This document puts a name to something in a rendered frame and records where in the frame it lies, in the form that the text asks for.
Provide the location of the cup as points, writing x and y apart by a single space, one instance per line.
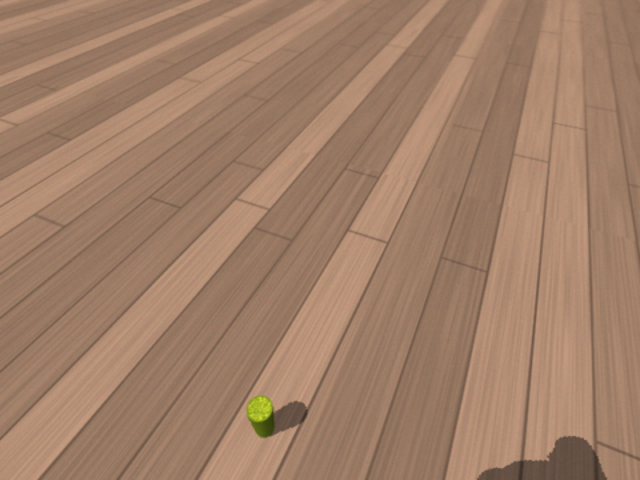
260 413

